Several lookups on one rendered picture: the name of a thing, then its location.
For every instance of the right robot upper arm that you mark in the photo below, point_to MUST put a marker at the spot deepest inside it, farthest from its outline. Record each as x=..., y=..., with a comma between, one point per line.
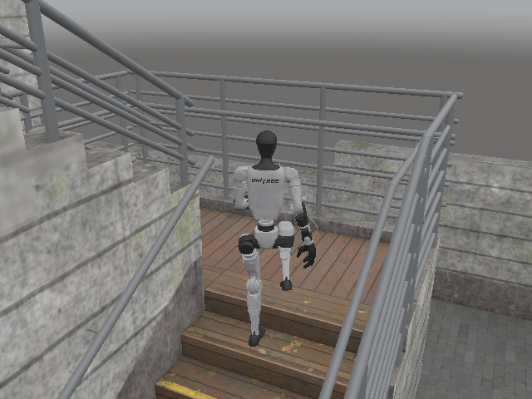
x=291, y=175

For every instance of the robot right shin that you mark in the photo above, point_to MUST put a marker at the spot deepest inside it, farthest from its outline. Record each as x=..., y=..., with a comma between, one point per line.
x=285, y=255

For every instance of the right robot forearm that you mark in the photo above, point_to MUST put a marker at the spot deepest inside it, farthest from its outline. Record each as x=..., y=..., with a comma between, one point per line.
x=304, y=227

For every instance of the right robot hand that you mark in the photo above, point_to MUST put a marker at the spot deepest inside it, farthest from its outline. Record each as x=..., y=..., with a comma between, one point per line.
x=311, y=254

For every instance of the left robot upper arm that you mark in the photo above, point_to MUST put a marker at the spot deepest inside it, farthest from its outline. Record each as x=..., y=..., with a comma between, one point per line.
x=240, y=175

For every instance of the robot right thigh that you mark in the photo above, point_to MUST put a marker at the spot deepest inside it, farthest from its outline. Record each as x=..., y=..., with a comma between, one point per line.
x=285, y=234

